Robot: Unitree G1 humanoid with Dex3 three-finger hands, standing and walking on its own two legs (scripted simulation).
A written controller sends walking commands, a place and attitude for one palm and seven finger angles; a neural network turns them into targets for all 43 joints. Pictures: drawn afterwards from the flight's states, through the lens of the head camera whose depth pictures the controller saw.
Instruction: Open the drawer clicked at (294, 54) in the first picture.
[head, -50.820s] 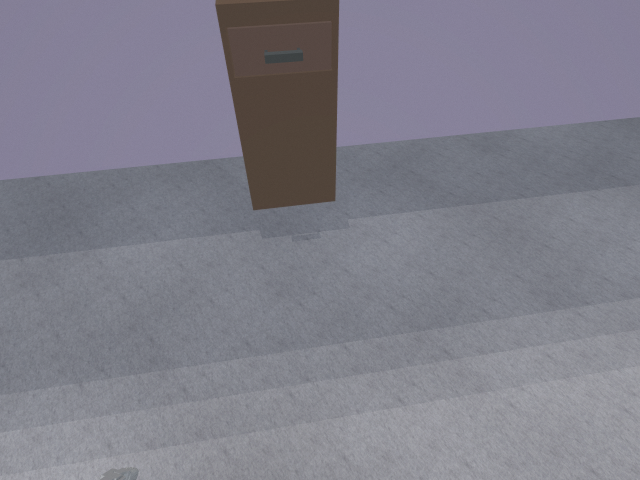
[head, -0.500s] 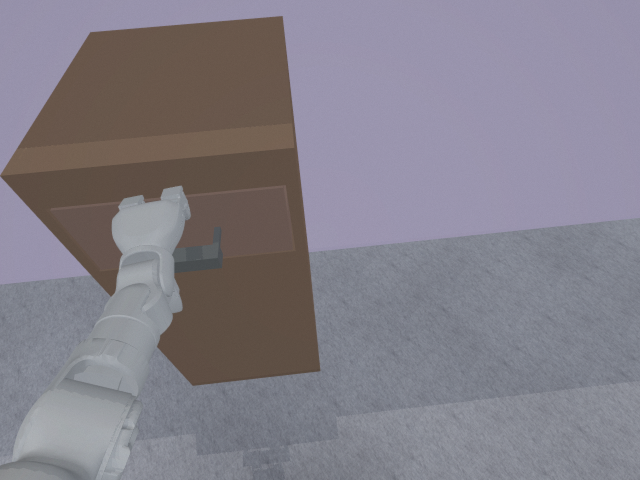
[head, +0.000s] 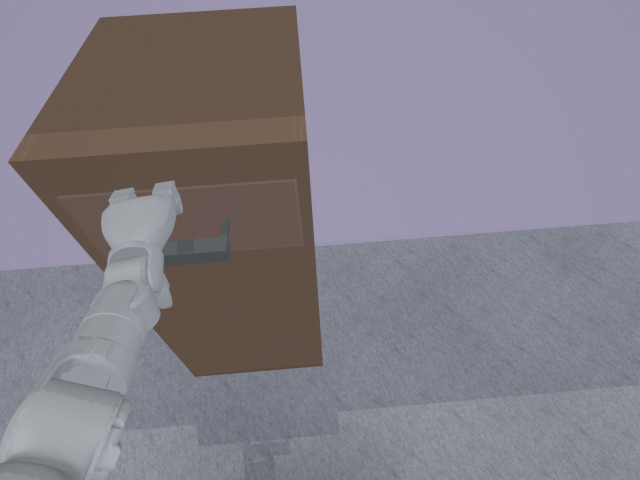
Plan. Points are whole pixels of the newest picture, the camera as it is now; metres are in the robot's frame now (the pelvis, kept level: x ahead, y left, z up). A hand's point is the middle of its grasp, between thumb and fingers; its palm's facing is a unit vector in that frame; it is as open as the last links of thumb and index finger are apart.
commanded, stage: move the hooked fingers above the handle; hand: left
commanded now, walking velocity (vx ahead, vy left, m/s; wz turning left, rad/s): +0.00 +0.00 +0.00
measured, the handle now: (189, 240) +0.48 +0.22 -0.02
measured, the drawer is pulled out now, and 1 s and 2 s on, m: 0.00 0.00 0.00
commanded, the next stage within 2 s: lift the fingers back up to retry in 1.64 s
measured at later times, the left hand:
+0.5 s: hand (158, 256) +0.42 +0.24 +0.02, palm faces -0.15 -0.05 -0.99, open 13.7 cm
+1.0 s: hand (152, 249) +0.42 +0.24 +0.04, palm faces -0.13 -0.02 -0.99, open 13.7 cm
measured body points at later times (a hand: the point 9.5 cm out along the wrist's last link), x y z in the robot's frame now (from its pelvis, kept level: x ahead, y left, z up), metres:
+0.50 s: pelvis +0.01 +0.00 +0.00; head +0.05 -0.01 +0.45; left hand +0.42 +0.24 +0.08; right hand +0.08 -0.26 -0.13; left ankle +0.00 +0.08 -0.72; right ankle -0.04 -0.09 -0.72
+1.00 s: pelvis +0.00 -0.01 +0.01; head +0.05 -0.02 +0.45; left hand +0.42 +0.24 +0.09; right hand +0.08 -0.26 -0.13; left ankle +0.00 +0.08 -0.72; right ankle -0.04 -0.09 -0.72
